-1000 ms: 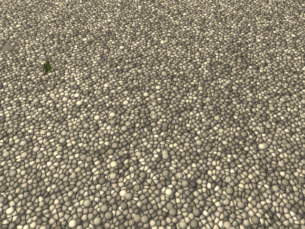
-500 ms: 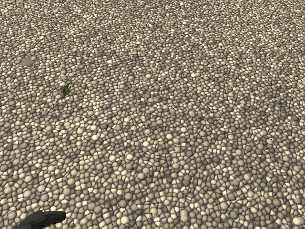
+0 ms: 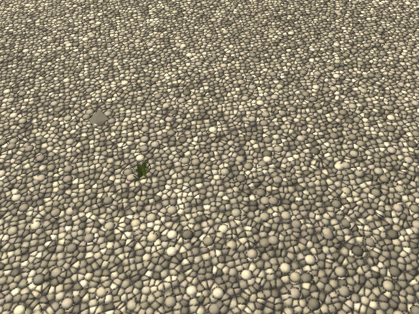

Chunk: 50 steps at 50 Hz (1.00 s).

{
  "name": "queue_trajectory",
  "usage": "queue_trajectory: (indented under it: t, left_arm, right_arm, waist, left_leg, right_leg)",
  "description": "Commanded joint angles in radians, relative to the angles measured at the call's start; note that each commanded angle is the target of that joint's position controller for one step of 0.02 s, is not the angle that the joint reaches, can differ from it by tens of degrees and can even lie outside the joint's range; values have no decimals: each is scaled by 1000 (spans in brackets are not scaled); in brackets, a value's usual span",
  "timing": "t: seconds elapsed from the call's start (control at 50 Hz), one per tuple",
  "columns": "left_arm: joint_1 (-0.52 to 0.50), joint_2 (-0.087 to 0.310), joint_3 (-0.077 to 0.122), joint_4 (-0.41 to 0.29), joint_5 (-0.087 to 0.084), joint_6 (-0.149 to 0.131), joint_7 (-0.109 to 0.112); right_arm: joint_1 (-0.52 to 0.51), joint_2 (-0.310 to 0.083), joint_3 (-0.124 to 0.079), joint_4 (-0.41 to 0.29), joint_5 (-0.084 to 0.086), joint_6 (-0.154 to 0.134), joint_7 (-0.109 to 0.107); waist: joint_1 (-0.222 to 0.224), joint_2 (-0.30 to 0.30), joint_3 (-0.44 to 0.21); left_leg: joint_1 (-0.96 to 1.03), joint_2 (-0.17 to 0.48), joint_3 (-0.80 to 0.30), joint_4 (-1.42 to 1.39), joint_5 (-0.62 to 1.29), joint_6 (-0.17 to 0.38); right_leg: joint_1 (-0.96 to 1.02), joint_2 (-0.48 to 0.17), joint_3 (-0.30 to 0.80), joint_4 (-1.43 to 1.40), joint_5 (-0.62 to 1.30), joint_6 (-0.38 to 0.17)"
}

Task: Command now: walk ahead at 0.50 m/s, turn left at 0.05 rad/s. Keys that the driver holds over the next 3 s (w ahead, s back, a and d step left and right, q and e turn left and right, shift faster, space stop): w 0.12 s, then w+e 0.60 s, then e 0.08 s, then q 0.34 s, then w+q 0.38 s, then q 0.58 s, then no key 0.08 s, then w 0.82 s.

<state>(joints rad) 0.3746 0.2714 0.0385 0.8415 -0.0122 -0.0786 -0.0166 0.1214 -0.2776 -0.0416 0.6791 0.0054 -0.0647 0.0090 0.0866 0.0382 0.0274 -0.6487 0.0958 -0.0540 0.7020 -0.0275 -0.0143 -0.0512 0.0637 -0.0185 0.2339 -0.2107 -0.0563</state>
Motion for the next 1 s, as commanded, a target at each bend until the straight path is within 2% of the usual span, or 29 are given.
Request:
queue_trajectory:
  t: [0.02,0.1,0.14,0.16,0.18,0.2,0.22,0.24,0.26,0.28,0.3,0.34,0.4,0.5,0.56,0.6,0.66,0.68,0.7,0.72,0.74,0.76,0.78,0.8,0.82,0.84,0.9,0.94,1.0]
  left_arm:
    - [11,179,41,-39,-8,-5,8]
    - [39,196,48,-9,-12,18,15]
    - [18,212,52,-9,-14,27,21]
    - [10,196,43,-13,-11,30,22]
    - [0,145,21,-45,13,26,23]
    - [139,21,-16,-60,7,7,17]
    - [78,135,11,-42,-17,-5,14]
    - [-16,181,29,-73,-37,-11,12]
    - [-63,170,29,-82,-32,-11,15]
    - [-82,159,33,-85,-19,-5,16]
    - [-58,143,36,-79,-17,9,16]
    - [-29,98,32,-69,-20,34,17]
    - [-83,83,33,-97,-13,51,20]
    - [-228,55,20,-144,-8,38,-10]
    - [-327,47,13,-193,-8,37,-27]
    - [-363,56,15,-224,-8,39,-38]
    - [-309,97,38,-243,-7,46,-48]
    - [-212,129,57,-225,-9,50,-45]
    - [-48,181,90,-184,-11,53,-33]
    - [84,276,121,-157,-15,65,-9]
    - [-4,344,123,-197,-11,56,-8]
    - [-3,253,95,-221,-1,44,-16]
    - [-44,211,81,-223,11,32,-16]
    - [-98,190,77,-223,4,25,-17]
    - [-155,142,64,-229,1,26,-9]
    - [-182,123,55,-242,14,26,-4]
    - [-195,120,46,-210,25,14,4]
    - [-207,122,44,-187,25,15,13]
    - [-198,128,41,-154,36,23,23]
  right_arm:
    - [-120,-40,-4,-90,9,-23,14]
    - [-169,-65,-12,-115,12,-31,34]
    - [-67,-104,-32,-91,5,-34,32]
    - [78,-148,-56,-49,1,-34,23]
    - [268,-222,-77,-18,-15,-31,9]
    - [306,-286,-89,1,-15,-23,10]
    - [312,-181,-66,-2,-5,-20,8]
    - [249,-147,-52,0,-2,-21,4]
    - [185,-125,-44,0,-6,-23,3]
    - [136,-96,-36,3,-10,-28,6]
    - [106,-78,-32,7,-18,-36,8]
    - [81,-74,-36,25,-18,-52,9]
    - [80,-101,-48,58,-24,-63,2]
    - [110,-141,-55,93,-17,-50,-14]
    - [171,-166,-64,125,-5,-31,-18]
    - [192,-179,-69,141,6,-14,-19]
    - [171,-217,-80,138,16,10,-29]
    - [159,-226,-83,134,18,19,-33]
    - [145,-217,-77,128,20,23,-37]
    - [175,-159,-54,107,-10,12,-37]
    - [230,-52,-19,52,-21,-18,-22]
    - [133,-152,-37,47,7,-53,-6]
    - [62,-165,-40,19,34,-66,-2]
    - [61,-148,-37,25,18,-67,-11]
    - [87,-159,-43,48,-2,-55,-19]
    - [109,-157,-44,60,-3,-38,-18]
    - [167,-97,-30,93,-6,-1,-21]
    - [139,-69,-17,93,-7,5,-22]
    - [74,-75,-13,88,3,2,-10]
  waist:
    - [6,-103,24]
    - [-10,-114,36]
    - [-82,-125,-27]
    - [-157,-108,-121]
    - [-230,-16,-279]
    - [-160,249,-415]
    - [-210,153,-378]
    - [-202,110,-220]
    - [-171,54,-146]
    - [-144,46,-87]
    - [-109,66,-67]
    - [-79,58,-44]
    - [-74,24,2]
    - [-124,-3,37]
    - [-163,-17,66]
    - [-166,-10,72]
    - [-106,41,2]
    - [-46,49,-56]
    - [43,26,-139]
    - [75,-129,-232]
    - [-44,-337,-336]
    - [31,-180,-379]
    - [17,-135,-253]
    - [-35,-31,-153]
    - [-70,-21,-128]
    - [-93,-46,-115]
    - [-126,-66,-121]
    - [-119,-98,-119]
    - [-77,-112,-123]
  left_leg:
    - [59,-33,37,-112,109,1]
    - [62,-52,34,-193,9,46]
    - [243,-91,65,-235,-34,82]
    - [464,-93,68,-250,-10,112]
    - [785,88,-119,-198,21,177]
    - [1089,322,-558,-280,-162,325]
    - [1034,305,-618,-357,-317,307]
    - [903,272,-460,-386,-297,262]
    - [773,230,-351,-417,-224,237]
    - [670,196,-270,-455,-161,226]
    - [594,171,-202,-492,-117,215]
    - [512,160,-114,-547,-48,221]
    - [492,159,-4,-582,46,222]
    - [536,128,157,-592,103,186]
    - [641,163,190,-567,131,179]
    - [723,187,206,-521,203,166]
    - [778,191,248,-341,634,131]
    - [761,177,264,-196,753,116]
    - [660,138,288,21,707,82]
    - [390,79,290,343,276,35]
    - [-14,-162,141,696,-550,-29]
    - [-92,-115,-50,744,-554,-9]
    - [-110,-78,-42,709,-489,8]
    - [-81,-37,-32,620,-430,4]
    - [-28,6,-20,538,-392,-2]
    - [49,20,-15,512,-369,-9]
    - [142,12,18,366,-276,-43]
    - [169,11,29,212,-163,-49]
    - [214,-6,36,42,35,-39]
  right_leg:
    - [-37,-253,127,-81,269,-140]
    - [88,-311,145,-14,354,-117]
    - [91,-295,127,118,596,-91]
    - [26,-246,98,285,653,-65]
    - [-183,-187,68,581,397,-29]
    - [-561,-20,47,916,-314,29]
    - [-665,-59,157,1028,-368,28]
    - [-716,-101,145,1041,-278,24]
    - [-688,-143,123,1006,-192,30]
    - [-661,-167,120,960,-136,39]
    - [-603,-190,128,938,-93,46]
    - [-554,-200,124,915,-61,60]
    - [-618,-204,140,832,46,80]
    - [-599,-183,67,545,281,66]
    - [-635,-174,29,448,264,41]
    - [-657,-161,4,413,195,17]
    - [-518,-79,-77,403,42,-38]
    - [-389,-36,-100,394,12,-65]
    - [-146,2,-91,327,70,-104]
    - [158,-156,169,310,107,-170]
    - [425,-391,764,151,33,-382]
    - [419,-409,778,83,124,-357]
    - [304,-377,603,104,306,-318]
    - [151,-322,465,120,483,-279]
    - [53,-301,359,120,564,-245]
    - [-38,-286,312,99,635,-236]
    - [-147,-255,178,57,796,-224]
    - [-158,-220,87,51,800,-191]
    - [-123,-209,23,34,716,-158]
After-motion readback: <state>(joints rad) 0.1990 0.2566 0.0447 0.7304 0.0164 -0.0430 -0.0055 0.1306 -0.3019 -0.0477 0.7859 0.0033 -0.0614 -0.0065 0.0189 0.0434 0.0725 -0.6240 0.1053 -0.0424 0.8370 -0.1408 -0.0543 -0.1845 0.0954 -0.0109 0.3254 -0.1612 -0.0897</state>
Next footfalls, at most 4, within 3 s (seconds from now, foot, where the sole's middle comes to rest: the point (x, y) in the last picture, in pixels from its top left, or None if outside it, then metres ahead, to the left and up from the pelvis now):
0.18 left None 0.28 0.15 -0.78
0.70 right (282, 299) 0.53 -0.13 -0.78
1.20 left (239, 236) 0.74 0.01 -0.78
1.62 right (310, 217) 0.84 -0.24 -0.78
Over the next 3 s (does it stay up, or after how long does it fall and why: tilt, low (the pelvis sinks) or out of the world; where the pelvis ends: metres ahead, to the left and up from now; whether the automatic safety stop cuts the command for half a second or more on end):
stays up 1.11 0.04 -0.02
